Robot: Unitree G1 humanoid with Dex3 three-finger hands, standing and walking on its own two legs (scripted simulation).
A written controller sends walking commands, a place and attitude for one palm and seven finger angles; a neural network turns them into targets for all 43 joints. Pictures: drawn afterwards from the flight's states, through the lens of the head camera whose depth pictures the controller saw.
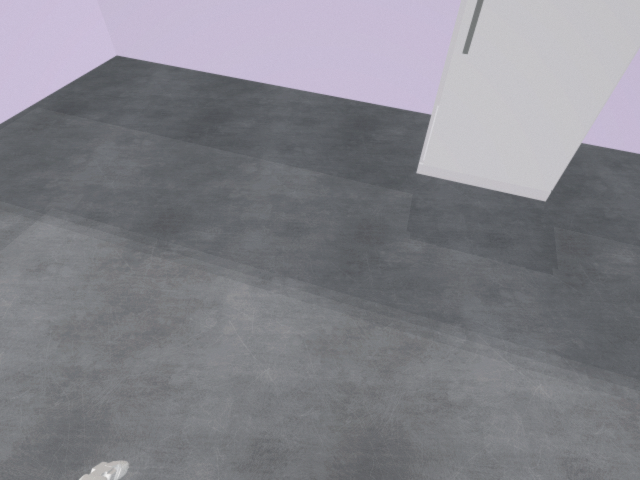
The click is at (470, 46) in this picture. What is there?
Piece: fridge door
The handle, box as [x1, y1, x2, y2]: [462, 0, 483, 53]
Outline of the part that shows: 483,0 477,0 462,53 467,53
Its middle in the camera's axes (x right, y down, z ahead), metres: +0.55 -0.84 +1.32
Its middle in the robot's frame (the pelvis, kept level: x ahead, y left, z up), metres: +1.59 -0.47 +0.08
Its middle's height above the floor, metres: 0.85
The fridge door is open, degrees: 0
